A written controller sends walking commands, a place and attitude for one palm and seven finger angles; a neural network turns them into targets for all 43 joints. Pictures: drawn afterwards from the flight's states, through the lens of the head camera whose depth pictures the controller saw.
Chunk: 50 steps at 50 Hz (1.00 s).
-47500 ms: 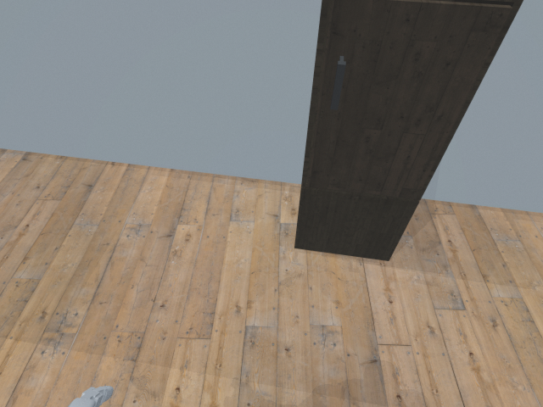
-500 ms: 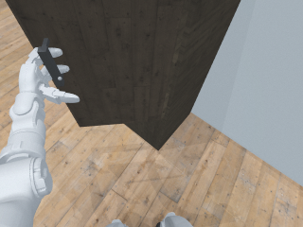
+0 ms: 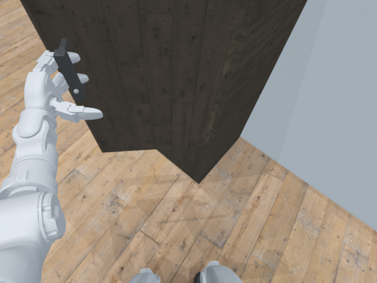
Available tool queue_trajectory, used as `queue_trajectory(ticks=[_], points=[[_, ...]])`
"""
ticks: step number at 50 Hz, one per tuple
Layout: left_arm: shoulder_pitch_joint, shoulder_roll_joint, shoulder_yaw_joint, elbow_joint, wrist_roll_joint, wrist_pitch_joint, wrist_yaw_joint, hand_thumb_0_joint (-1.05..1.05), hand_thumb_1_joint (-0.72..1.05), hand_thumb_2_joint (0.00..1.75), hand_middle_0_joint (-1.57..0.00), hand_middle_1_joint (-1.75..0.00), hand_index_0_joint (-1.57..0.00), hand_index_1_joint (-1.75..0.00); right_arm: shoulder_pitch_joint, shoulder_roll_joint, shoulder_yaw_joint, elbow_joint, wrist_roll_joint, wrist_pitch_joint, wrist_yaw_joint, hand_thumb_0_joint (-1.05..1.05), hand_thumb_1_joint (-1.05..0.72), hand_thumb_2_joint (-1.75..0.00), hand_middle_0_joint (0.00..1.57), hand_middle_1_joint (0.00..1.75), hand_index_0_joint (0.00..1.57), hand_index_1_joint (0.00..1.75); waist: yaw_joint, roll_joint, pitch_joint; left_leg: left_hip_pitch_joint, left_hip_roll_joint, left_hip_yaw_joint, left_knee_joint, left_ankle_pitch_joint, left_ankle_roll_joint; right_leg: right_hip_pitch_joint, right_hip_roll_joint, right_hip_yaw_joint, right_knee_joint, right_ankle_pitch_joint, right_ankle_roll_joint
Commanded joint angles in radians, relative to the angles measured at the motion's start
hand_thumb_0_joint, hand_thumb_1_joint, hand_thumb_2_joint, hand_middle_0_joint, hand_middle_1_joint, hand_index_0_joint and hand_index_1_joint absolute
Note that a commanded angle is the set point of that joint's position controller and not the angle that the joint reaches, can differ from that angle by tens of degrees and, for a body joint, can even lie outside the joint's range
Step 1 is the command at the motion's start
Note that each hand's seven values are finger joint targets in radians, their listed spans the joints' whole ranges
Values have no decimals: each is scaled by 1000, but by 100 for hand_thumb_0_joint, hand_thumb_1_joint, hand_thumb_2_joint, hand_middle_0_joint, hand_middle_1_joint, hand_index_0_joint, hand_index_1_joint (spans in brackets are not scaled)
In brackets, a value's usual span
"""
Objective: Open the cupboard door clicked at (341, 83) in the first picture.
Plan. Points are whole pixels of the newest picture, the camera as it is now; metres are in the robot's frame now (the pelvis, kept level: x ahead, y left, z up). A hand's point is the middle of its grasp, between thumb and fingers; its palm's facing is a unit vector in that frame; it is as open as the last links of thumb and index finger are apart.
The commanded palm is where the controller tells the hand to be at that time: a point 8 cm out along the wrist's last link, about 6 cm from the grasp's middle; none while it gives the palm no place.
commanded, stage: close the thumb around the handle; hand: left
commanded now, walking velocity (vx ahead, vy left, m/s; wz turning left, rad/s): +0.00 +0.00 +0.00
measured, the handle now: (73, 71) +0.54 +0.22 +0.10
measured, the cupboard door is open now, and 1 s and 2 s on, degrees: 46 53 91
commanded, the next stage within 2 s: pull the door open along its arc in 0.54 s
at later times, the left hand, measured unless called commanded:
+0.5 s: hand (80, 90) +0.49 +0.20 +0.10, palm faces +0.01 -1.00 +0.01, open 5.7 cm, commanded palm +0.46 +0.26 +0.10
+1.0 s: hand (83, 108) +0.44 +0.19 +0.10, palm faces +0.02 -1.00 +0.00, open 5.7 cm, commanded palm +0.38 +0.24 +0.10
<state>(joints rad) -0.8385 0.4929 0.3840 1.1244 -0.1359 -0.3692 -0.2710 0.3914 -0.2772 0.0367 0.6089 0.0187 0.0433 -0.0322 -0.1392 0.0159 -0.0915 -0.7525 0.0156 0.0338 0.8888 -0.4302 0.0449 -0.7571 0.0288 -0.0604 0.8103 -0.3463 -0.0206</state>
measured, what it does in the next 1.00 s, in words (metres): stands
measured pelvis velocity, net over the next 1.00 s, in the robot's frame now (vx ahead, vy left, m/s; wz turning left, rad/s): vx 0.01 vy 0.00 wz -0.03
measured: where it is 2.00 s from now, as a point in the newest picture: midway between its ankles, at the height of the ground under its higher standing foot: outside the picture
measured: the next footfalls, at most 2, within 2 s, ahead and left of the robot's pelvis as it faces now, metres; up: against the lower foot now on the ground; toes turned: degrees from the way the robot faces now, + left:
none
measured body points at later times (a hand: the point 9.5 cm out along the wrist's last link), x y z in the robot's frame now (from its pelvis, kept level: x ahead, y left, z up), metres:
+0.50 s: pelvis +0.00 +0.00 +0.00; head +0.10 +0.02 +0.44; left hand +0.48 +0.25 +0.10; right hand +0.02 -0.26 -0.11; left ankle -0.01 +0.09 -0.69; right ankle +0.02 -0.11 -0.69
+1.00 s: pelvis +0.01 +0.00 +0.01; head +0.08 +0.00 +0.46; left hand +0.44 +0.24 +0.10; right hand +0.05 -0.26 -0.10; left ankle -0.01 +0.09 -0.69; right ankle +0.02 -0.11 -0.69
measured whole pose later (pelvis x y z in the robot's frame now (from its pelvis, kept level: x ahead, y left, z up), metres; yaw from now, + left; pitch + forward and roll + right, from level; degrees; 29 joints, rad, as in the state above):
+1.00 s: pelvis +0.01 +0.00 +0.01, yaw -2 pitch +14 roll -2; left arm -0.51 0.36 0.33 0.79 -0.20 -0.32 -0.22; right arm 0.41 -0.26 0.02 0.58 0.04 0.06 -0.01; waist -0.10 0.03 -0.13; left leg -0.64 0.02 0.06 0.82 -0.43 0.05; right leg -0.66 0.04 -0.03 0.76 -0.34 -0.02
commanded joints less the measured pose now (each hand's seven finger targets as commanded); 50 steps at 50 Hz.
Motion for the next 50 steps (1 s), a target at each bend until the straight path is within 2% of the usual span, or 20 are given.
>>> queue_trajectory(ticks=[1, 2, 5, 8, 9, 13, 15, 17, 18, 19, 21, 23, 28, 31, 32, 33, 35, 36, 40, 50], points=[[-407, 246, 34, -249, -23, -72, 5, 0, 0, 52, -34, -125, -34, -125, 134, -171, -68, -59, -5, -17, -1, 0, -90, -90, 20, 30, 20, 30, 19, 128, -470, 349, 10, -95, -91, 483, -34, 179, 21, 27, -48, 314, -7], [-419, 213, 8, -242, -26, -64, 6, 0, 6, 54, -34, -126, -34, -126, 132, -168, -67, -58, -4, -14, 0, 0, -90, -90, 20, 30, 20, 30, 6, 112, -447, 339, 10, -90, -93, 465, -32, 173, 23, 26, -53, 309, -4], [-393, 262, 54, -200, -28, -47, 13, 0, 23, 61, -35, -128, -35, -128, 138, -174, -64, -61, -5, -11, -4, 0, -90, -90, 20, 30, 20, 30, 15, 47, -395, 254, 2, -77, -106, 395, -18, 224, 21, 32, -62, 305, -5], [-430, 226, 12, -208, -9, -40, 18, 0, 40, 68, -36, -130, -36, -130, 136, -167, -62, -62, -4, -9, -4, 0, -90, -90, 20, 30, 20, 30, 1, 80, -375, 267, 3, -80, -112, 383, -21, 187, 18, 30, -63, 285, -4], [-422, 249, 32, -213, -7, -46, 22, 0, 45, 71, -37, -130, -37, -130, 136, -169, -65, -61, -4, -10, -4, 0, -90, -90, 20, 30, 20, 30, 9, 77, -374, 269, 4, -81, -111, 376, -22, 185, 19, 31, -65, 275, -5], [-417, 257, 48, -248, -14, -79, 19, 0, 68, 80, -38, -133, -38, -133, 139, -167, -66, -60, -8, -13, -4, 0, -90, -90, 20, 30, 20, 30, 19, 104, -443, 314, 6, -87, -98, 440, -31, 198, 20, 33, -52, 307, -8], [-439, 206, 5, -226, -19, -78, 12, 0, 79, 85, -39, -134, -39, -134, 143, -165, -65, -51, -8, -15, -1, 0, -90, -90, 20, 30, 20, 30, -3, 100, -415, 323, 8, -92, -97, 438, -29, 170, 23, 27, -56, 292, -8], [-427, 216, 10, -190, -17, -62, 5, 0, 90, 90, -40, -135, -40, -135, 138, -170, -65, -48, -5, -13, -2, 0, -90, -90, 20, 30, 20, 30, -5, 87, -390, 291, 7, -86, -100, 387, -27, 164, 21, 29, -62, 271, -5], [-420, 251, 34, -173, -14, -53, 6, 0, 90, 90, -40, -135, -40, -135, 142, -174, -65, -47, -5, -9, -6, 0, -90, -90, 20, 30, 20, 30, 1, 55, -381, 262, 6, -87, -104, 370, -23, 183, 19, 31, -62, 271, -6], [-446, 222, 4, -178, -13, -46, 4, 0, 90, 90, -40, -135, -40, -135, 138, -172, -62, -51, -5, -11, -6, 0, -90, -90, 20, 30, 20, 30, -12, 74, -380, 262, 3, -85, -109, 352, -21, 175, 19, 31, -64, 260, -4], [-470, 236, 12, -180, -11, -45, 6, 0, 90, 90, -40, -135, -40, -135, 140, -172, -62, -46, -6, -14, -9, 0, -90, -90, 20, 30, 20, 30, -15, 87, -379, 264, 3, -84, -103, 354, -20, 166, 16, 34, -65, 260, -3], [-434, 299, 71, -185, -13, -48, 10, 0, 90, 90, -40, -135, -40, -135, 145, -174, -62, -53, -7, -12, -11, 0, -90, -90, 20, 30, 20, 30, 10, 78, -415, 254, 1, -82, -99, 378, -20, 208, 16, 38, -59, 288, -5], [-384, 282, 74, -221, -13, -60, 25, 0, 90, 90, -40, -135, -40, -135, 137, -165, -63, -73, -10, -10, -4, 0, -90, -90, 20, 30, 20, 30, 30, 91, -447, 265, 0, -70, -94, 427, -23, 234, 18, 38, -50, 332, -3], [-374, 345, 113, -234, -12, -62, 26, 0, 90, 90, -40, -135, -40, -135, 134, -169, -60, -83, -8, -5, -5, 0, -90, -90, 20, 30, 20, 30, 37, 71, -444, 219, -4, -59, -97, 406, -16, 290, 17, 49, -49, 359, -2], [-355, 336, 105, -231, -8, -58, 23, 0, 90, 90, -40, -135, -40, -135, 134, -166, -60, -87, -5, -2, -6, 0, -90, -90, 20, 30, 20, 30, 38, 62, -445, 216, -5, -57, -101, 407, -15, 301, 17, 49, -50, 366, -2], [-382, 225, 25, -252, -19, -56, 17, 0, 90, 90, -40, -135, -40, -135, 122, -155, -60, -91, -4, -5, -4, 0, -90, -90, 20, 30, 20, 30, 13, 78, -429, 239, -4, -52, -102, 402, -14, 271, 18, 46, -60, 362, 1], [-414, 171, -7, -270, -28, -60, 19, 0, 90, 90, -40, -135, -40, -135, 129, -153, -66, -81, -6, -13, -1, 0, -90, -90, 20, 30, 20, 30, 5, 90, -417, 275, 1, -65, -97, 413, -18, 229, 21, 37, -60, 338, -4], [-375, 218, 35, -274, -28, -60, 29, 0, 90, 90, -40, -135, -40, -135, 130, -163, -71, -76, -6, -12, 0, 0, -90, -90, 20, 30, 20, 30, 23, 112, -440, 295, 4, -67, -96, 425, -24, 222, 22, 39, -59, 333, -5], [-267, 180, 16, -353, -35, -62, 34, 0, 90, 90, -40, -135, -40, -135, 123, -157, -76, -90, -5, -16, 10, 0, -90, -90, 20, 30, 20, 30, 42, 109, -491, 335, 6, -63, -97, 515, -26, 264, 23, 36, -55, 389, -7], [230, 38, -28, -681, -117, -9, 36, 0, 90, 90, -40, -135, -40, -135, 8, -128, -80, -175, 23, -36, 26, 0, -90, -90, 20, 30, 20, 30, 125, 39, -398, 297, -1, -26, -161, 520, -15, 422, 13, 36, -92, 463, -11]])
